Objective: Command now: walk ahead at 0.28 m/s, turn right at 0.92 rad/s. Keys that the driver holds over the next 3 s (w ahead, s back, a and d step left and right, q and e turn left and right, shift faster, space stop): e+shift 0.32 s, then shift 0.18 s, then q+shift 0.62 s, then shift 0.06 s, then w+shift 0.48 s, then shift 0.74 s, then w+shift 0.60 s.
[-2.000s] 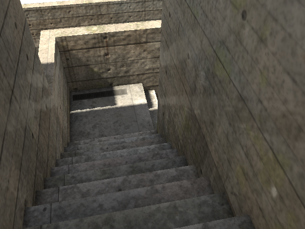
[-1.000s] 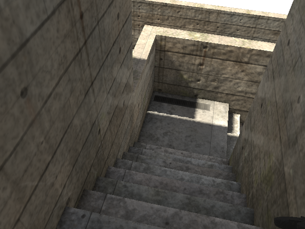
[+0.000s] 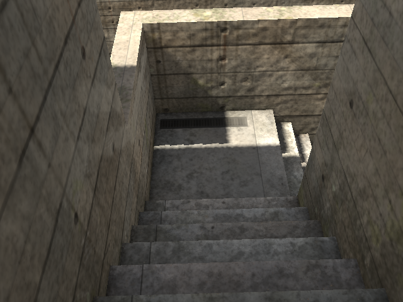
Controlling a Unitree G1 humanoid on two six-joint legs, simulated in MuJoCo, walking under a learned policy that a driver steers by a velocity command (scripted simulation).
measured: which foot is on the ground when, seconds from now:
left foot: down 0.00-0.44, up 0.46-0.78, down 0.80-1.00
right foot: down 0.00-0.00, up 0.02-0.42, down 0.44-0.84, up 0.86-1.00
